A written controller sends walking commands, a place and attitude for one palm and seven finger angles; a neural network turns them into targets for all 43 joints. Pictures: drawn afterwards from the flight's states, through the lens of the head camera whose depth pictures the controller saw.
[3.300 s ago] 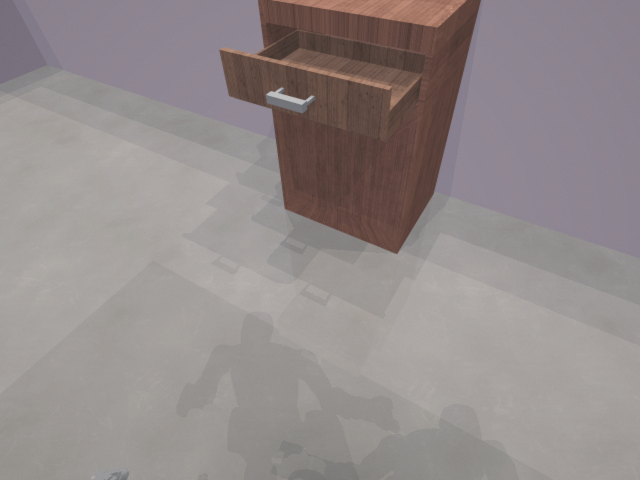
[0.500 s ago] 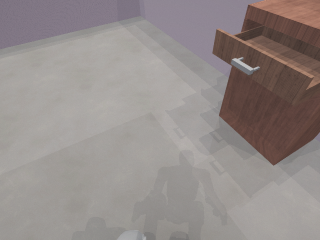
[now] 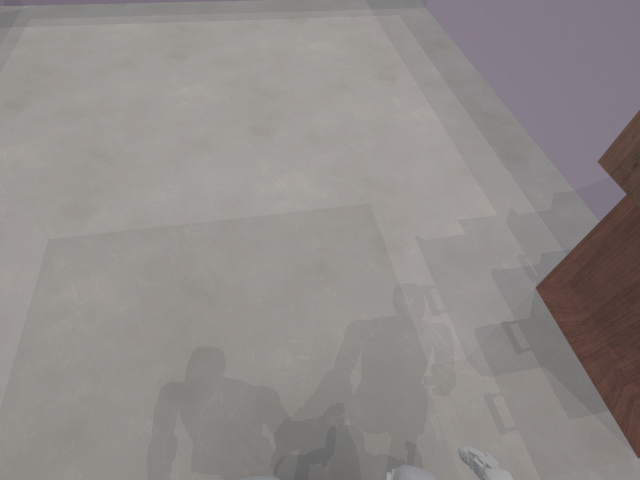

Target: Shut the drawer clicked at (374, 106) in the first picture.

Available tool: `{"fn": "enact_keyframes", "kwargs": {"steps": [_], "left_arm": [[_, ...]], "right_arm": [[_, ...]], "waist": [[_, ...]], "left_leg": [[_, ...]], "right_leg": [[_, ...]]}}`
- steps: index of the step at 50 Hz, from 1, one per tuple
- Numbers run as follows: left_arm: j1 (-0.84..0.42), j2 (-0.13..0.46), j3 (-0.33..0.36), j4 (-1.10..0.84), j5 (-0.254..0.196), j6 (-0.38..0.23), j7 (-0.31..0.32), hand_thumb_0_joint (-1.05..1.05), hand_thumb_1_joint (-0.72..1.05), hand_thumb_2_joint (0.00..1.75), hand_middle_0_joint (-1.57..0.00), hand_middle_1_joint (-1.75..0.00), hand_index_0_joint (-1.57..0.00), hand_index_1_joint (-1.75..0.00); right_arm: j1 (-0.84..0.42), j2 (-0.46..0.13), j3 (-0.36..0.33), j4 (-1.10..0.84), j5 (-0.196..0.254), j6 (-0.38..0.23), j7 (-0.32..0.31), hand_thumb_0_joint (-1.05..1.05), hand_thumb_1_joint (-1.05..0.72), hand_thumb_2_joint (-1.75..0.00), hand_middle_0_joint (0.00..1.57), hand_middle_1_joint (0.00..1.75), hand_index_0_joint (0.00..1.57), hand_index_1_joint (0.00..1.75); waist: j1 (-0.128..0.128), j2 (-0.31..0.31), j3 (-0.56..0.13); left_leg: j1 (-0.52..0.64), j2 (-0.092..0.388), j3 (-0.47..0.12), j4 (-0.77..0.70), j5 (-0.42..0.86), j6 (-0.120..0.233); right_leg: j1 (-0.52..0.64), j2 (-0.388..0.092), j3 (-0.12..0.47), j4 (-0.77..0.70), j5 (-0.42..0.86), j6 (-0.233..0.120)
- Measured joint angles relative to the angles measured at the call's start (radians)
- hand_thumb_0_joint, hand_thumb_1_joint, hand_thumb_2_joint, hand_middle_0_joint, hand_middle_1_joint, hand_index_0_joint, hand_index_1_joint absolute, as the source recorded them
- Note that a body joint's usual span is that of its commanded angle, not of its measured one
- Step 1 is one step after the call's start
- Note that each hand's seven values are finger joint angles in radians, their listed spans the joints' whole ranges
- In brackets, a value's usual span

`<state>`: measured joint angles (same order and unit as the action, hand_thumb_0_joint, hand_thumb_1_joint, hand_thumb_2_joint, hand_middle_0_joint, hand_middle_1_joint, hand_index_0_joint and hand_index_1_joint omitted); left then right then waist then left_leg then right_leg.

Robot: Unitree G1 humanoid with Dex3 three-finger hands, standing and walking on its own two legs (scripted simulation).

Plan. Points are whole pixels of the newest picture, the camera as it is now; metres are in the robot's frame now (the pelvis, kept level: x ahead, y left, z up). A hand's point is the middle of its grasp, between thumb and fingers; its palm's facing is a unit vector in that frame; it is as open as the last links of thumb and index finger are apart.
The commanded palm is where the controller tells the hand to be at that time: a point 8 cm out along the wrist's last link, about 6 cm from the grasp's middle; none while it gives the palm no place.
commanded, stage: walk to a spot facing it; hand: left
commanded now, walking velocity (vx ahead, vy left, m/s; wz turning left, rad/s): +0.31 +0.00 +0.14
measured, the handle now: out of the picture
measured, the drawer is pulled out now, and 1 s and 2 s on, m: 0.23 0.23 0.23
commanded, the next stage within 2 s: turn to face it in 0.12 s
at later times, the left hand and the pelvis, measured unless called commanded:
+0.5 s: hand (259, 355) +0.31 +0.14 -0.16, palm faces -0.05 -0.98 -0.21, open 7.4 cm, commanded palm none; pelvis +0.20 -0.04 +0.00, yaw -2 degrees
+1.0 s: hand (215, 338) +0.33 +0.22 -0.17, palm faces -0.19 -0.96 -0.21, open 7.4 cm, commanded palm none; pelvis +0.24 +0.03 +0.00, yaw -19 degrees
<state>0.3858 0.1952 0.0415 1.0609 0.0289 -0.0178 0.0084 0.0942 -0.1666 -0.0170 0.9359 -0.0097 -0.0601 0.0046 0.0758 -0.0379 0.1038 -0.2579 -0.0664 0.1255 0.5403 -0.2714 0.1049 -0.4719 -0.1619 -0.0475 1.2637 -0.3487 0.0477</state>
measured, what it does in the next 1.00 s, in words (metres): walks ahead, turning right: right foot, then left foot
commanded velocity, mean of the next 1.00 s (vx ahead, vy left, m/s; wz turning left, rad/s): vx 0.05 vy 0.00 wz -0.47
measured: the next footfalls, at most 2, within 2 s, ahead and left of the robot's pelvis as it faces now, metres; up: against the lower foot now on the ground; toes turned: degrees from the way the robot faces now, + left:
right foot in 0.40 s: +0.31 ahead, -0.11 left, +0.00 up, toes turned -4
left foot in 0.92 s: +0.30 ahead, +0.11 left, +0.00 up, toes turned -16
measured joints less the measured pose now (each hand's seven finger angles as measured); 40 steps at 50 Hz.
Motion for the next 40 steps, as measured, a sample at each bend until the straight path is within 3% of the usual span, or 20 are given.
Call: {"fn": "enact_keyframes", "kwargs": {"steps": [4, 8, 13, 18, 20, 22, 24, 26, 29, 33, 40], "left_arm": [[-0.103, 0.002, 0.005, -0.058, 0.005, -0.005, -0.003, 0.01, 0.91, 0.9, -0.2, -0.3, -0.2, -0.3], [-0.197, 0.005, 0.007, -0.085, 0.004, 0.003, -0.01, 0.01, 0.91, 0.9, -0.19, -0.3, -0.2, -0.3], [-0.287, 0.006, 0.0, -0.095, -0.001, 0.007, -0.016, 0.01, 0.91, 0.9, -0.19, -0.3, -0.2, -0.3], [-0.322, -0.007, -0.013, -0.097, -0.004, 0.001, -0.013, 0.01, 0.91, 0.9, -0.19, -0.3, -0.2, -0.3], [-0.306, -0.011, -0.017, -0.099, -0.002, -0.014, -0.014, 0.01, 0.91, 0.9, -0.19, -0.3, -0.2, -0.3], [-0.29, -0.019, -0.018, -0.1, -0.006, -0.033, -0.009, 0.01, 0.91, 0.9, -0.2, -0.3, -0.2, -0.3], [-0.26, -0.02, -0.018, -0.101, -0.017, -0.029, -0.004, 0.01, 0.91, 0.9, -0.2, -0.3, -0.2, -0.3], [-0.23, -0.023, -0.014, -0.091, -0.021, -0.014, 0.004, 0.01, 0.91, 0.9, -0.2, -0.3, -0.2, -0.3], [-0.193, -0.026, -0.002, -0.073, -0.017, 0.007, 0.013, 0.01, 0.91, 0.9, -0.2, -0.3, -0.2, -0.3], [-0.158, -0.026, 0.01, -0.065, -0.012, 0.02, 0.005, 0.01, 0.92, 0.9, -0.2, -0.3, -0.2, -0.3], [-0.109, -0.021, 0.024, -0.092, -0.005, 0.034, -0.007, 0.01, 0.91, 0.9, -0.2, -0.3, -0.2, -0.3]], "right_arm": [[0.088, -0.009, -0.035, 0.042, 0.013, -0.011, -0.021, -0.03, -0.95, -0.9, 0.2, 0.3, 0.2, 0.3], [0.172, -0.027, -0.036, 0.084, 0.008, -0.009, -0.026, -0.03, -0.95, -0.9, 0.2, 0.3, 0.2, 0.3], [0.275, -0.017, -0.027, 0.136, 0.0, -0.004, -0.037, -0.01, -0.93, -0.9, 0.2, 0.3, 0.2, 0.3], [0.346, 0.001, -0.014, 0.182, -0.009, 0.009, -0.049, 0.0, -0.92, -0.9, 0.2, 0.3, 0.2, 0.3], [0.369, 0.009, -0.011, 0.199, -0.003, 0.018, -0.05, 0.0, -0.91, -0.9, 0.2, 0.3, 0.2, 0.3], [0.349, 0.014, -0.013, 0.208, 0.01, 0.031, -0.049, 0.0, -0.91, -0.9, 0.2, 0.3, 0.2, 0.3], [0.31, 0.022, -0.015, 0.198, 0.01, 0.044, -0.047, 0.0, -0.91, -0.9, 0.2, 0.3, 0.2, 0.3], [0.263, 0.026, -0.018, 0.172, 0.005, 0.058, -0.043, 0.0, -0.91, -0.9, 0.2, 0.3, 0.2, 0.3], [0.193, 0.028, -0.021, 0.121, -0.004, 0.071, -0.037, 0.0, -0.91, -0.9, 0.2, 0.3, 0.2, 0.3], [0.108, 0.011, -0.031, 0.073, -0.013, 0.081, -0.037, 0.01, -0.92, -0.9, 0.2, 0.3, 0.2, 0.3], [0.003, -0.032, -0.042, 0.017, -0.008, 0.088, -0.033, 0.0, -0.92, -0.9, 0.2, 0.3, 0.2, 0.3]], "waist": [[-0.031, -0.005, -0.03], [-0.064, -0.017, -0.052], [-0.106, -0.018, -0.052], [-0.13, 0.013, -0.027], [-0.127, 0.023, -0.02], [-0.123, 0.05, 0.002], [-0.12, 0.055, 0.014], [-0.12, 0.058, 0.011], [-0.119, 0.056, -0.004], [-0.091, 0.054, -0.023], [-0.029, 0.036, -0.048]], "left_leg": [[0.107, -0.016, -0.025, -0.123, 0.017, 0.014], [0.196, -0.026, -0.048, -0.21, 0.016, 0.007], [0.28, -0.026, -0.077, -0.25, -0.025, -0.007], [0.335, -0.004, -0.066, -0.187, -0.13, -0.035], [0.311, 0.011, -0.046, -0.048, -0.193, -0.052], [0.175, 0.043, -0.053, 0.282, -0.218, -0.082], [0.036, 0.06, -0.078, 0.538, -0.238, -0.104], [-0.08, 0.094, -0.091, 0.639, -0.198, -0.124], [-0.202, 0.143, -0.107, 0.612, -0.14, -0.149], [-0.266, 0.17, -0.132, 0.519, -0.089, -0.17], [-0.202, 0.132, -0.143, 0.35, -0.113, -0.182]], "right_leg": [[-0.118, -0.004, 0.018, -0.121, 0.098, 0.011], [-0.164, 0.009, 0.017, -0.225, 0.197, 0.015], [-0.123, 0.051, -0.002, -0.392, 0.22, -0.006], [-0.002, 0.128, -0.042, -0.587, 0.176, -0.067], [0.086, 0.157, -0.057, -0.685, 0.225, -0.102], [0.096, 0.188, -0.06, -0.657, 0.158, -0.138], [0.117, 0.208, -0.05, -0.668, 0.138, -0.149], [0.143, 0.223, -0.036, -0.721, 0.16, -0.142], [0.158, 0.233, -0.01, -0.782, 0.188, -0.147], [0.156, 0.238, 0.039, -0.806, 0.199, -0.14], [0.145, 0.25, 0.133, -0.803, 0.199, -0.112]]}}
